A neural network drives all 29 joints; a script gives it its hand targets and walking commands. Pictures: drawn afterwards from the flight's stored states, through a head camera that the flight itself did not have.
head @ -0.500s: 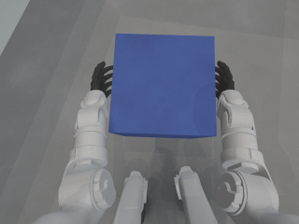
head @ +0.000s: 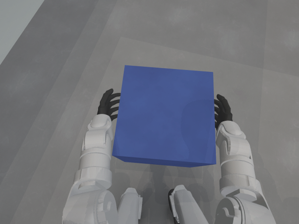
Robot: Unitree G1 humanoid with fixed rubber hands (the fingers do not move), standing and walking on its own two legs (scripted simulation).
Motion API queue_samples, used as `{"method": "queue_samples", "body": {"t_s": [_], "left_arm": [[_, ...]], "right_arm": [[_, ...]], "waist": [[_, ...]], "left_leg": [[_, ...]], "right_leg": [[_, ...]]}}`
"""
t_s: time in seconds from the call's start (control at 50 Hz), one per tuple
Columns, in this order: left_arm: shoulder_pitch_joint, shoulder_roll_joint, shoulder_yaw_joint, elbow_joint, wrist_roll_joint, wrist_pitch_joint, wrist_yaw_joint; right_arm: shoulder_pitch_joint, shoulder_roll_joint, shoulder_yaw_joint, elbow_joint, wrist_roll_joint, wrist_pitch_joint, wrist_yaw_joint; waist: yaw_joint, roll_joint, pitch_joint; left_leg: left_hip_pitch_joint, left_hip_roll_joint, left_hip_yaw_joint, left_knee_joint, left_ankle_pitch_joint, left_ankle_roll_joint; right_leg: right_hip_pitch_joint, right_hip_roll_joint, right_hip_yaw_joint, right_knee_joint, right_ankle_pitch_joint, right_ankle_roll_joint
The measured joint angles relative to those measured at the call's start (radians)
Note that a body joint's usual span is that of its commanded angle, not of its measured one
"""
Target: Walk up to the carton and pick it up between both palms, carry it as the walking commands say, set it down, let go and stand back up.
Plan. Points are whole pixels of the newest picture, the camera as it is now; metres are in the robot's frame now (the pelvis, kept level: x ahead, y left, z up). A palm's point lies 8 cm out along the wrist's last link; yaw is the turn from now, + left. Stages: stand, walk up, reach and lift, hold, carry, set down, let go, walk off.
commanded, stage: reach and lift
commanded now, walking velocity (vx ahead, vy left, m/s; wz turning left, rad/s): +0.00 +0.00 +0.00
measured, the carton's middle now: (162, 123) +0.40 -0.02 -0.12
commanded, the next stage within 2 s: none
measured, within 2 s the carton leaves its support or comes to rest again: neither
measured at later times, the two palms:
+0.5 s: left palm (96, 120) +0.38 +0.14 +0.01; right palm (232, 122) +0.36 -0.18 +0.00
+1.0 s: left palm (77, 111) +0.37 +0.16 +0.09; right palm (247, 109) +0.36 -0.17 +0.09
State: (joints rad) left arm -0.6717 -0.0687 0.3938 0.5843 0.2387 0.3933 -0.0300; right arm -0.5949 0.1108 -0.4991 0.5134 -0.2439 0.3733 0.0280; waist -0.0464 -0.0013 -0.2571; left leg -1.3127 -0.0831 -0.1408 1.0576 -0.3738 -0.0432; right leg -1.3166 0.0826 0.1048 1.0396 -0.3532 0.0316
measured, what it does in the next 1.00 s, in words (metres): rises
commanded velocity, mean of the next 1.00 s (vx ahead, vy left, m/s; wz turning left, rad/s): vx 0.00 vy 0.00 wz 0.00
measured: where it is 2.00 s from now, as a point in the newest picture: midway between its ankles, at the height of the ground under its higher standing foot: (154, 219)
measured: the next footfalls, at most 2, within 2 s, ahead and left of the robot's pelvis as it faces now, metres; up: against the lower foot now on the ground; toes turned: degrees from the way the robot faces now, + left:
none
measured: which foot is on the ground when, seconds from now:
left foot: down 0.00-1.00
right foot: down 0.00-1.00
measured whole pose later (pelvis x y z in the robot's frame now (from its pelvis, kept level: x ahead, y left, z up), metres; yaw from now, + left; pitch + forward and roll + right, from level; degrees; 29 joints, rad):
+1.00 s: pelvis +0.03 +0.00 +0.09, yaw +0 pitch +11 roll +0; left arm -0.41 -0.13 0.37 0.43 0.30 0.49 -0.07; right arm -0.42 0.16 -0.43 0.43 -0.32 0.50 0.07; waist -0.03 -0.01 -0.10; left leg -0.47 -0.05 -0.13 0.50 -0.21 -0.02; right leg -0.49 0.04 0.13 0.51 -0.21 0.02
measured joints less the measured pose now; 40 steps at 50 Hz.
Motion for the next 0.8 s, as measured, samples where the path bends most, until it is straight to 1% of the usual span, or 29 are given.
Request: {"method": "queue_samples", "body": {"t_s": [0.1, 0.14, 0.24, 0.28, 0.36, 0.42, 0.48, 0.52, 0.62, 0.7, 0.76, 0.8], "left_arm": [[0.048, -0.037, -0.001, -0.032, 0.009, -0.015, 0.012], [0.058, -0.045, 0.013, -0.047, 0.003, -0.021, 0.013], [0.089, -0.050, 0.025, -0.062, 0.001, -0.016, 0.005], [0.099, -0.053, 0.041, -0.050, 0.013, -0.008, -0.004], [0.150, -0.056, 0.039, -0.049, 0.041, 0.004, -0.023], [0.209, -0.057, 0.004, -0.096, 0.024, -0.007, -0.024], [0.252, -0.062, -0.016, -0.127, 0.006, -0.021, -0.026], [0.262, -0.064, -0.019, -0.136, -0.006, -0.037, -0.028], [0.258, -0.057, -0.034, -0.171, -0.022, -0.043, -0.028], [0.239, -0.045, -0.035, -0.158, -0.013, -0.016, -0.037], [0.224, -0.048, -0.016, -0.129, 0.014, 0.011, -0.048], [0.217, -0.048, -0.001, -0.108, 0.038, 0.029, -0.058]], "right_arm": [[0.029, -0.027, 0.032, -0.029, 0.024, 0.023, 0.015], [0.023, -0.029, 0.040, -0.025, 0.011, 0.016, 0.021], [0.029, -0.013, 0.038, -0.024, -0.031, 0.023, 0.035], [0.038, -0.003, 0.031, -0.015, -0.055, 0.032, 0.039], [0.085, 0.020, 0.034, -0.012, -0.102, 0.037, 0.047], [0.142, 0.029, 0.068, -0.055, -0.080, 0.026, 0.042], [0.192, 0.042, 0.074, -0.090, -0.045, 0.008, 0.035], [0.205, 0.045, 0.079, -0.106, -0.025, -0.003, 0.031], [0.205, 0.048, 0.088, -0.136, -0.013, -0.019, 0.029], [0.196, 0.061, 0.073, -0.142, -0.027, 0.009, 0.026], [0.193, 0.064, 0.062, -0.130, -0.048, 0.040, 0.026], [0.185, 0.067, 0.053, -0.109, -0.073, 0.060, 0.028]], "waist": [[0.018, 0.032, 0.002], [0.026, 0.040, 0.002], [0.034, 0.037, 0.005], [0.034, 0.031, 0.017], [0.026, 0.015, 0.032], [0.016, 0.016, 0.051], [0.019, 0.020, 0.059], [0.022, 0.025, 0.062], [0.021, 0.023, 0.087], [0.015, 0.011, 0.103], [0.020, 0.000, 0.103], [0.015, -0.011, 0.109]], "left_leg": [[0.079, -0.005, 0.021, -0.055, 0.010, 0.018], [0.115, -0.006, 0.031, -0.081, 0.014, 0.023], [0.220, -0.006, 0.041, -0.171, 0.037, 0.026], [0.268, -0.003, 0.036, -0.209, 0.047, 0.024], [0.335, 0.009, 0.018, -0.271, 0.064, 0.016], [0.367, 0.019, 0.001, -0.313, 0.082, 0.010], [0.394, 0.027, -0.003, -0.348, 0.098, 0.008], [0.407, 0.029, -0.002, -0.360, 0.105, 0.008], [0.467, 0.030, 0.005, -0.407, 0.132, 0.009], [0.546, 0.031, 0.015, -0.446, 0.147, 0.013], [0.608, 0.034, 0.022, -0.470, 0.151, 0.016], [0.653, 0.033, 0.023, -0.485, 0.153, 0.018]], "right_leg": [[0.075, -0.011, 0.024, -0.049, 0.006, 0.012], [0.107, -0.015, 0.036, -0.067, 0.008, 0.015], [0.201, -0.024, 0.051, -0.135, 0.022, 0.013], [0.246, -0.026, 0.048, -0.168, 0.030, 0.007], [0.316, -0.023, 0.033, -0.233, 0.048, -0.007], [0.356, -0.020, 0.018, -0.288, 0.071, -0.015], [0.387, -0.016, 0.015, -0.331, 0.092, -0.018], [0.399, -0.016, 0.016, -0.344, 0.100, -0.018], [0.455, -0.020, 0.026, -0.383, 0.124, -0.015], [0.527, -0.023, 0.036, -0.412, 0.137, -0.013], [0.586, -0.023, 0.043, -0.433, 0.142, -0.013], [0.628, -0.026, 0.044, -0.443, 0.141, -0.013]]}}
